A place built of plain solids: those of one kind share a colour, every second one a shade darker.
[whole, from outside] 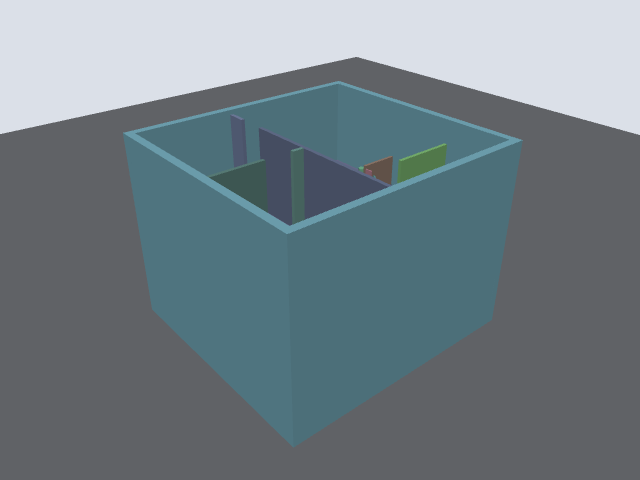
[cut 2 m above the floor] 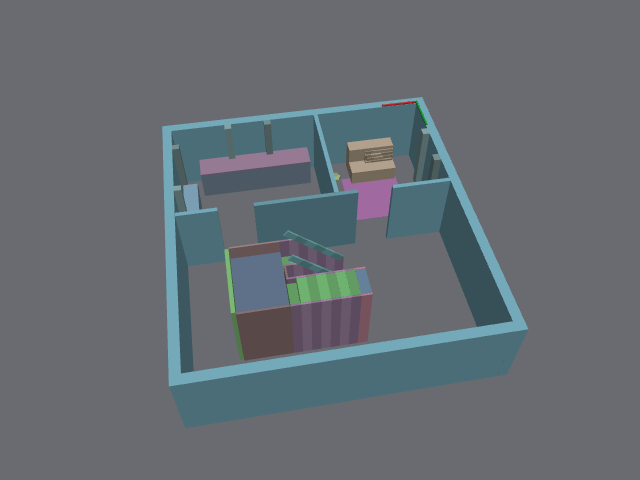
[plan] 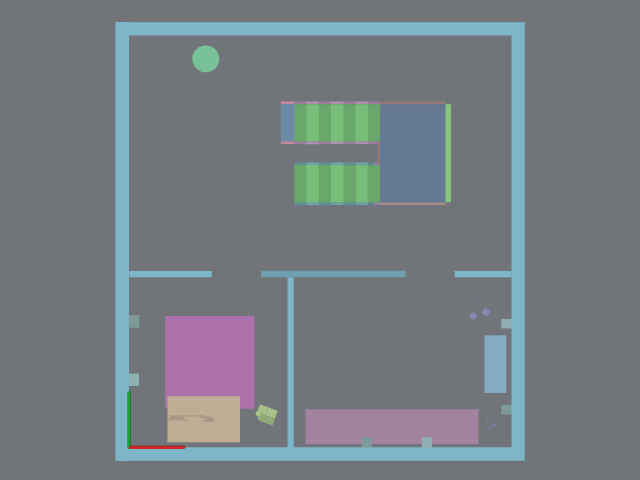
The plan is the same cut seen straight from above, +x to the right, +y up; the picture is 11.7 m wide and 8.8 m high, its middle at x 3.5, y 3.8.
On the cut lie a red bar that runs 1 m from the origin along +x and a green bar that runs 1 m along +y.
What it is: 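A home built round its stair; the hall at the stair's foot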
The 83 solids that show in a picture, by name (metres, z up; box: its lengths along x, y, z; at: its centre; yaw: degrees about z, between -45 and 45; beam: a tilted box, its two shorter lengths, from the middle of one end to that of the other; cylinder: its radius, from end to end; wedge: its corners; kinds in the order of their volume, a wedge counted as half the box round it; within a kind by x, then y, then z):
{
 "wall_1": {"box": [0.25, 8.05, 6.12], "at": [-0.12, 3.77, 3.01]},
 "wall_2": {"box": [1.52, 0.12, 3.3], "at": [0.76, 3.18, 1.6]},
 "wall_3": {"box": [0.12, 3.12, 3.3], "at": [2.96, 1.56, 1.6]},
 "wall_4": {"box": [7.51, 0.25, 6.12], "at": [3.5, -0.12, 3.01]},
 "wall_5": {"box": [7.51, 0.25, 6.12], "at": [3.5, 7.67, 3.01]},
 "wall_6": {"box": [2.65, 0.12, 3.3], "at": [3.74, 3.18, 1.6]},
 "wall_7": {"box": [1.04, 0.12, 3.3], "at": [6.49, 3.18, 1.6]},
 "wall_8": {"box": [0.25, 8.05, 6.12], "at": [7.13, 3.77, 3.01]},
 "step_1": {"box": [0.23, 0.68, 0.24], "at": [3.14, 4.83, 0.07]},
 "step_2": {"box": [0.23, 0.68, 3.1], "at": [3.14, 5.95, 1.5]},
 "step_3": {"box": [0.23, 0.68, 2.89], "at": [3.36, 5.95, 1.4]},
 "step_4": {"box": [0.23, 0.68, 0.45], "at": [3.37, 4.83, 0.17]},
 "step_5": {"box": [0.23, 0.68, 0.65], "at": [3.59, 4.83, 0.28]},
 "step_6": {"box": [0.23, 0.68, 2.69], "at": [3.59, 5.95, 1.3]},
 "step_7": {"box": [0.23, 0.68, 2.49], "at": [3.81, 5.95, 1.19]},
 "step_8": {"box": [0.23, 0.68, 0.86], "at": [3.82, 4.83, 0.38]},
 "step_9": {"box": [0.23, 0.68, 1.06], "at": [4.04, 4.83, 0.48]},
 "step_10": {"box": [0.23, 0.68, 2.29], "at": [4.04, 5.95, 1.09]},
 "step_11": {"box": [0.23, 0.68, 2.08], "at": [4.26, 5.95, 0.99]},
 "step_12": {"box": [0.23, 0.68, 1.27], "at": [4.27, 4.83, 0.58]},
 "step_13": {"box": [0.23, 0.68, 1.47], "at": [4.49, 4.83, 0.69]},
 "step_14": {"box": [0.23, 0.68, 1.88], "at": [4.49, 5.95, 0.89]},
 "landing_1": {"box": [1.2, 1.8, 1.68], "at": [5.2, 5.39, 0.79]},
 "upper_partition_1": {"box": [0.61, 0.12, 2.72], "at": [0.31, 3.18, 4.56]},
 "upper_partition_2": {"box": [5.5, 0.12, 2.72], "at": [4.26, 3.18, 4.56]},
 "kitchen_units_units_1": {"box": [3.17, 0.62, 0.89], "at": [4.82, 0.37, 0.4]},
 "stair_wall_1": {"box": [0.1, 1.8, 5.97], "at": [5.85, 5.39, 2.94]},
 "slotfit_living_seat_1": {"box": [0.66, 0.15, 0.85], "at": [1.03, 0.41, 0.37]},
 "slotfit_living_seat_2": {"box": [0.65, 0.17, 0.55], "at": [1.06, 0.5, 0.22]},
 "slotfit_living_seat_3": {"box": [0.33, 0.07, 0.75], "at": [1.22, 0.5, 0.32]},
 "slotfit_living_seat_4": {"box": [1.33, 0.38, 0.95], "at": [1.37, 0.28, 0.43]},
 "slotfit_living_seat_5": {"box": [1.33, 0.55, 0.49], "at": [1.37, 0.66, 0.19]},
 "upper_split_1": {"box": [0.12, 1.86, 2.72], "at": [3.54, 0.93, 4.56]},
 "upper_split_2": {"box": [0.12, 0.36, 2.72], "at": [3.54, 2.94, 4.56]},
 "head_1": {"box": [0.25, 0.68, 3.3], "at": [2.9, 5.95, 1.6]},
 "guard_1": {"box": [0.23, 0.05, 1.14], "at": [3.14, 4.46, 0.52]},
 "guard_2": {"box": [0.23, 0.05, 4.0], "at": [3.14, 6.32, 1.95]},
 "guard_3": {"box": [0.23, 0.05, 3.79], "at": [3.36, 6.32, 1.85]},
 "guard_4": {"box": [0.23, 0.05, 1.35], "at": [3.37, 4.46, 0.62]},
 "guard_5": {"box": [0.23, 0.05, 1.55], "at": [3.59, 4.46, 0.73]},
 "guard_6": {"box": [0.23, 0.05, 3.59], "at": [3.59, 6.32, 1.75]},
 "guard_7": {"box": [0.23, 0.05, 3.39], "at": [3.81, 6.32, 1.64]},
 "guard_8": {"box": [0.23, 0.05, 1.76], "at": [3.82, 4.46, 0.83]},
 "guard_9": {"box": [0.23, 0.05, 1.96], "at": [4.04, 4.46, 0.93]},
 "guard_10": {"box": [0.23, 0.05, 1.96], "at": [4.04, 5.2, 0.93]},
 "guard_11": {"box": [0.23, 0.05, 3.19], "at": [4.04, 6.32, 1.54]},
 "guard_12": {"box": [0.23, 0.05, 2.98], "at": [4.26, 6.32, 1.44]},
 "guard_13": {"box": [0.23, 0.05, 2.17], "at": [4.27, 4.46, 1.03]},
 "guard_14": {"box": [0.23, 0.05, 2.17], "at": [4.27, 5.2, 1.03]},
 "guard_15": {"box": [0.23, 0.05, 2.37], "at": [4.49, 4.46, 1.14]},
 "guard_16": {"box": [0.23, 0.05, 2.37], "at": [4.49, 5.2, 1.14]},
 "guard_17": {"box": [0.23, 0.05, 2.78], "at": [4.49, 5.58, 1.34]},
 "guard_18": {"box": [0.23, 0.05, 2.78], "at": [4.49, 6.32, 1.34]},
 "curtains_1": {"box": [0.19, 0.23, 2.19], "at": [0.09, 1.24, 1.15]},
 "curtains_2": {"box": [0.19, 0.23, 2.19], "at": [0.09, 2.31, 1.15]},
 "curtains_3": {"box": [0.19, 0.19, 2.28], "at": [4.35, 0.09, 1.2]},
 "curtains_4": {"box": [0.19, 0.19, 2.28], "at": [5.46, 0.09, 1.2]},
 "curtains_5": {"box": [0.19, 0.18, 2.15], "at": [6.92, 0.69, 1.14]},
 "curtains_6": {"box": [0.19, 0.18, 2.15], "at": [6.92, 2.27, 1.14]},
 "slotfit_kitchen_wall_table_1": {"box": [0.4, 1.06, 0.9], "at": [6.72, 1.53, 0.4]},
 "landing_guard_1": {"box": [0.05, 0.43, 2.58], "at": [4.58, 5.39, 1.24]},
 "landing_guard_2": {"box": [1.2, 0.05, 2.58], "at": [5.2, 4.46, 1.24]},
 "landing_guard_3": {"box": [1.2, 0.05, 2.58], "at": [5.2, 6.32, 1.24]},
 "laid_rug_rug_living_1": {"box": [1.64, 1.7, 0.05], "at": [1.48, 1.56, -0.02]},
 "well_guard_1": {"box": [0.1, 1.24, 1.05], "at": [2.73, 6.92, 3.73]},
 "slotfit_hallpiece_corner_1": {"cylinder": 0.25, "from": [1.41, 7.12, -0.05], "to": [1.41, 7.12, 0.54]},
 "kitchen_units_worktop_1": {"box": [3.17, 0.64, 0.04], "at": [4.82, 0.38, 0.86]},
 "head_guard_1": {"box": [0.25, 0.05, 4.2], "at": [2.9, 6.32, 2.05]},
 "guard_cap_1": {"beam": [0.17, 0.05], "from": [3.09, 4.46, 1.03], "to": [3.31, 4.46, 1.24]},
 "guard_cap_2": {"beam": [0.17, 0.05], "from": [3.31, 4.46, 1.23], "to": [3.54, 4.46, 1.44]},
 "guard_cap_3": {"beam": [0.17, 0.05], "from": [3.54, 4.46, 1.44], "to": [3.76, 4.46, 1.65]},
 "guard_cap_4": {"beam": [0.17, 0.05], "from": [3.54, 5.2, 1.44], "to": [3.76, 5.2, 1.65]},
 "guard_cap_5": {"beam": [0.17, 0.05], "from": [3.76, 4.46, 1.64], "to": [3.99, 4.46, 1.85]},
 "guard_cap_6": {"beam": [0.17, 0.05], "from": [3.76, 5.2, 1.64], "to": [3.99, 5.2, 1.85]},
 "guard_cap_7": {"beam": [0.17, 0.05], "from": [3.99, 4.46, 1.85], "to": [4.21, 4.46, 2.05]},
 "guard_cap_8": {"beam": [0.17, 0.05], "from": [3.99, 5.2, 1.85], "to": [4.21, 5.2, 2.05]},
 "guard_cap_9": {"beam": [0.17, 0.05], "from": [4.21, 4.46, 2.05], "to": [4.44, 4.46, 2.26]},
 "guard_cap_10": {"beam": [0.17, 0.05], "from": [4.21, 5.2, 2.05], "to": [4.44, 5.2, 2.26]},
 "clutter_living_1": {"cylinder": 0.08, "from": [2.44, 0.55, -0.05], "to": [2.44, 0.55, 0.08]},
 "clutter_living_2": {"box": [0.16, 0.14, 0.13], "at": [2.45, 0.7, 0.01], "yaw": -19.6},
 "clutter_living_3": {"box": [0.19, 0.14, 0.13], "at": [2.57, 0.49, 0.01], "yaw": -19.6},
 "clutter_living_4": {"box": [0.19, 0.15, 0.13], "at": [2.61, 0.63, 0.01], "yaw": -19.6},
 "clutter_kitchen_1": {"box": [0.13, 0.13, 0.13], "at": [6.55, 2.48, 0.01], "yaw": -29.4}
}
